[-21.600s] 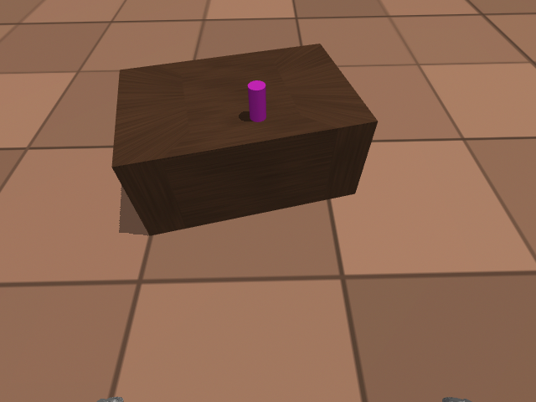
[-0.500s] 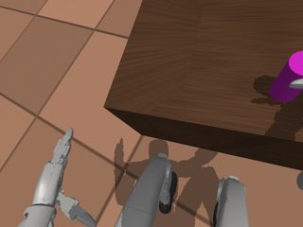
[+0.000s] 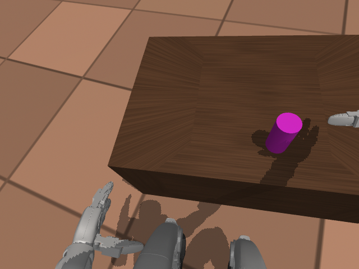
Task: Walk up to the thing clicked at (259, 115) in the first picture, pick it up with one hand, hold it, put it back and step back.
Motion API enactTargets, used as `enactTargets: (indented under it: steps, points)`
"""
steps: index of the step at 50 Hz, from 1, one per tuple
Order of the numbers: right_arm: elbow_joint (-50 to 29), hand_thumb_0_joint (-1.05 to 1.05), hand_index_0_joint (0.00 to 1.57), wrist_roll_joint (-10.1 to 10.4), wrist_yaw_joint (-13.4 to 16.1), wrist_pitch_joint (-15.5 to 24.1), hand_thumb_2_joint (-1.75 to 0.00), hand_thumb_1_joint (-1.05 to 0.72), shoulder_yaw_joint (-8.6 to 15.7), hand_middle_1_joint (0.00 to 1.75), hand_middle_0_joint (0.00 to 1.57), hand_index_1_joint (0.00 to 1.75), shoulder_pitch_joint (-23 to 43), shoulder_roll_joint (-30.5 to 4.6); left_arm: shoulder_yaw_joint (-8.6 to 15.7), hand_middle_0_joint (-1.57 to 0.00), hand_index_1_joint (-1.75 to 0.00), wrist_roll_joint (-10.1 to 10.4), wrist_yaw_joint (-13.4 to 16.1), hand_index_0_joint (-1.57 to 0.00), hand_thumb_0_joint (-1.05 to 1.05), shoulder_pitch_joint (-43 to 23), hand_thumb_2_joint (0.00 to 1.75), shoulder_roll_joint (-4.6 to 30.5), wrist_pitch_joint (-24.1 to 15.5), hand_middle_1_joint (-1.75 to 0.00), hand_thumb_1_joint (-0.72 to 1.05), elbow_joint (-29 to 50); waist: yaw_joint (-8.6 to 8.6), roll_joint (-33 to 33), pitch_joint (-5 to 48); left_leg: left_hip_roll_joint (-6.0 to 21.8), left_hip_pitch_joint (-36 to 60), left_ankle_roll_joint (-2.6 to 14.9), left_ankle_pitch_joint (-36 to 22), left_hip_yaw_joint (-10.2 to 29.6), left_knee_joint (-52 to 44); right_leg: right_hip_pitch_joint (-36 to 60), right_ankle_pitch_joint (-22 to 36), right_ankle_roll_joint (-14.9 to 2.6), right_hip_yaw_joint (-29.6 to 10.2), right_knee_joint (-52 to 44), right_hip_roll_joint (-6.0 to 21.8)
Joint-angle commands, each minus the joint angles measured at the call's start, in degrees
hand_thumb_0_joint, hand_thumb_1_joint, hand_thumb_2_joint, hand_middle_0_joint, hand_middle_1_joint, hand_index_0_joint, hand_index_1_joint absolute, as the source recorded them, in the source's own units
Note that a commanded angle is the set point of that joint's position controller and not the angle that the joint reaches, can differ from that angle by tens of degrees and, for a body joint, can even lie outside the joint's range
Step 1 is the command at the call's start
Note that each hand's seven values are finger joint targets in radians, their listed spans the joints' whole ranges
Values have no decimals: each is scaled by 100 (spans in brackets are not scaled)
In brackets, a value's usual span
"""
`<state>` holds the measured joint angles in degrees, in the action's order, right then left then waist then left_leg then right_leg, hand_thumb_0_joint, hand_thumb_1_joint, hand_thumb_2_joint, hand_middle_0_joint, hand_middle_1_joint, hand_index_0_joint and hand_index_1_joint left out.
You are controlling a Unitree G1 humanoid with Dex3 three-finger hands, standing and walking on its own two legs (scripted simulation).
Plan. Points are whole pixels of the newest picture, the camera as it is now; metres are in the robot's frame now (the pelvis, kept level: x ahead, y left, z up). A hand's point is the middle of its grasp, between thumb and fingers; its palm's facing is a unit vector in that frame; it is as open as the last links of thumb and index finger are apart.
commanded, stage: home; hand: right
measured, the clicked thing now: (281, 134) +0.50 -0.21 -0.17
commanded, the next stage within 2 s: none
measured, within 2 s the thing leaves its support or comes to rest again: neither
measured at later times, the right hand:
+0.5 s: hand (319, 195) +0.28 -0.22 -0.01, palm faces +0.20 +0.95 -0.26, open 17.4 cm
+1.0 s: hand (300, 247) +0.18 -0.17 -0.02, palm faces +0.16 +0.95 -0.27, open 17.5 cm
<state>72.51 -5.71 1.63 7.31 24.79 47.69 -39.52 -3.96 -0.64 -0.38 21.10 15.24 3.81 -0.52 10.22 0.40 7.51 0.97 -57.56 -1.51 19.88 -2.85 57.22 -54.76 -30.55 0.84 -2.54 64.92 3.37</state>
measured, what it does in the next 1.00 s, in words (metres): stands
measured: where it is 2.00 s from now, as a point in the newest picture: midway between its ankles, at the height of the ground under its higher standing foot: outside the picture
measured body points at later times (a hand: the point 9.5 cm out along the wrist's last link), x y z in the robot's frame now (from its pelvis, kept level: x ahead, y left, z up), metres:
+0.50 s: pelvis +0.03 +0.00 +0.04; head +0.07 -0.01 +0.49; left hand +0.20 +0.23 -0.03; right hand +0.27 -0.26 +0.01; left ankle +0.07 +0.14 -0.66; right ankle +0.00 -0.12 -0.66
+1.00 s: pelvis +0.01 +0.02 +0.04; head +0.03 +0.01 +0.49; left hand +0.19 +0.25 -0.03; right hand +0.17 -0.22 +0.00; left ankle +0.07 +0.14 -0.66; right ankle +0.00 -0.12 -0.66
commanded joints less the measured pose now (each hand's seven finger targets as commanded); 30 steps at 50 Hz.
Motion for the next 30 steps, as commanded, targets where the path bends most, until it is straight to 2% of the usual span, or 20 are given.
enactTargets:
  steps: [1, 4, 5, 7, 8, 10, 11, 12, 13, 14, 15, 18, 19, 20, 21, 22, 23, 24, 27, 30]
  points:
    - [-1036, 0, 6, 134, -5, -31, -7, 52, -120, 6, 6, 6, 790, -1069, 466, -15, -22, 89, 50, -15, 0, 509, 63, 759, -194, -22, 44, 785, -137, -856, 2311, -243, 2456, 250, -1402, -73, -744, 1586, 2391, -21, 233, -1350, -252]
    - [-1852, 0, 5, 327, -58, -334, -6, 54, -511, 5, 5, 5, 268, -510, 779, -17, -24, 204, 51, -17, 0, 600, 71, 914, -108, -24, 57, 463, -141, -761, 1990, -247, 2225, 268, -1392, -123, -911, 2091, 2565, -25, 201, -1529, -223]
    - [-2037, 0, 5, 391, -58, -444, -6, 54, -656, 6, 5, 6, -82, -266, 745, -18, -26, 250, 64, -18, 0, 458, 76, 867, -112, -26, 65, 437, -162, -652, 1814, -248, 2198, 263, -1324, -167, -980, 2145, 2549, -17, 185, -1617, -207]
    - [-2712, 0, 5, 477, -17, -561, -6, 54, -820, 5, 5, 5, -488, 3, 580, -19, -28, 293, 65, -19, 0, 192, 84, 692, -114, -28, 79, 358, -380, -717, 1705, -223, 2334, 282, -1097, -175, -1086, 2156, 2258, -13, 201, -1814, -227]
    - [-2825, 0, 5, 527, -21, -618, -6, 55, -1001, 5, 5, 5, -883, 361, 528, -20, -29, 318, 72, -20, 0, 126, 88, 631, -115, -29, 86, 384, -407, -554, 1734, -234, 2402, 286, -1126, -206, -1106, 2283, 2346, -6, 174, -1883, -201]
    - [-3788, 0, 5, 588, 53, -616, -5, 55, -1068, 5, 5, 5, -973, 417, 409, -20, -30, 317, 120, -20, 0, -91, 90, 515, -120, -30, 89, 431, -544, -730, 1994, -186, 2781, 289, -1217, -154, -1202, 2448, 2322, -6, 240, -1975, -248]
    - [-4144, 0, 5, 612, 112, -608, -5, 56, -984, 5, 5, 5, -1199, 293, 343, -20, -30, 337, 146, -20, 0, -217, 90, 472, -111, -30, 89, 410, -681, -751, 2100, -175, 3004, 304, -1358, -163, -1177, 2550, 2529, 19, 239, -2013, -251]
    - [-4236, 0, 5, 628, 149, -637, -5, 57, -1062, 5, 5, 5, -1733, 447, 304, -20, -30, 334, 183, -20, 0, -265, 90, 410, -116, -30, 89, 367, -737, -735, 2014, -169, 3118, 306, -1474, -168, -1215, 2588, 2689, 28, 255, -2036, -258]
    - [-5036, 0, 5, 681, 228, -589, -6, 55, -1022, 5, 5, 5, -1490, 325, 322, -20, -30, 345, 237, -20, 0, -285, 90, 399, -98, -30, 89, 369, -727, -864, 2109, -157, 3209, 310, -1534, -144, -1254, 2766, 2767, 38, 267, -2077, -247]
    - [-5049, 0, 5, 697, 292, -608, -5, 55, -994, 5, 5, 5, -2044, 372, 306, -20, -29, 340, 271, -20, 0, -273, 89, 373, -80, -29, 88, 184, -866, -917, 2001, -146, 3327, 326, -1659, -153, -1228, 2790, 3041, 71, 259, -2103, -244]
    - [-5219, 0, 5, 742, 328, -632, -5, 55, -1120, 5, 5, 5, -2443, 676, 289, -20, -29, 337, 308, -20, 0, -239, 90, 325, -63, -30, 89, 126, -823, -923, 1887, -159, 3314, 332, -1720, -151, -1270, 2914, 3215, 92, 266, -2148, -219]
    - [-5482, 0, 5, 800, 400, -687, -7, 53, -1269, 6, 5, 6, -3522, 1015, 456, -20, -30, 316, 403, -20, 0, -10, 90, 367, 10, -30, 89, -224, -826, -764, 1473, -121, 3451, 327, -1866, -125, -1358, 2909, 3339, 87, 306, -2216, -226]
    - [-5865, 0, 5, 807, 423, -703, -6, 55, -1246, 5, 5, 5, -3627, 943, 473, -20, -30, 330, 419, -20, 0, -160, 90, 381, 10, -30, 89, -93, -872, -772, 1456, -95, 3532, 320, -1840, -103, -1396, 2886, 3213, 72, 331, -2244, -241]
    - [-5967, 0, 5, 775, 574, -756, -6, 54, -852, 5, 5, 5, -3758, 772, 632, -20, -29, 297, 513, -20, 0, 177, 90, 693, 85, -29, 89, -2104, -798, -1038, 962, -143, 3378, 339, -1852, -69, -1388, 2840, 3100, 40, 285, -2168, -225]
    - [-6117, 0, 5, 812, 532, -794, -5, 56, -1366, 5, 5, 5, -4295, 1385, 519, -19, -28, 315, 565, -19, 0, -49, 85, 507, 39, -28, 81, -1743, -770, -814, 806, -112, 3432, 312, -1723, -70, -1484, 2862, 2827, 3, 330, -2241, -235]
    - [-6462, 0, 5, 836, 503, -831, -7, 53, -1697, 6, 5, 6, -4715, 1693, 460, -20, -29, 324, 590, -20, 0, -295, 88, 364, -38, -29, 86, -1558, -801, -617, 972, -116, 3553, 305, -1743, -94, -1502, 2851, 2721, -26, 330, -2255, -234]
    - [-6482, 0, 5, 851, 524, -917, -6, 55, -1748, 5, 5, 5, -5175, 1833, 489, -20, -29, 330, 612, -20, 0, -450, 89, 372, -64, -29, 88, -1563, -847, -520, 825, -120, 3547, 292, -1681, -105, -1525, 2788, 2604, -28, 341, -2271, -235]
    - [-6431, 0, 5, 854, 522, -973, -5, 56, -1970, 5, 5, 5, -5479, 2100, 492, -20, -29, 316, 633, -20, 0, -527, 89, 329, -94, -29, 88, -1670, -780, -412, 772, -132, 3536, 272, -1685, -128, -1558, 2762, 2569, -28, 348, -2289, -242]
    - [-7297, 0, 5, 824, 561, -993, -5, 56, -2044, 5, 5, 5, -5861, 1963, 581, -19, -29, 326, 699, -20, 0, -797, 87, 419, -182, -29, 85, -1699, -841, -300, 689, -133, 3472, 216, -1416, -119, -1640, 2763, 2201, -69, 330, -2293, -245]
    - [-7247, 0, 5, 791, 596, -1097, -5, 56, -2225, 5, 5, 5, -6469, 2182, 614, -20, -29, 303, 765, -20, 0, -858, 89, 415, -306, -29, 88, -1877, -766, 75, 418, -144, 3339, 174, -1142, -151, -1663, 2577, 1906, -114, 276, -2288, -239]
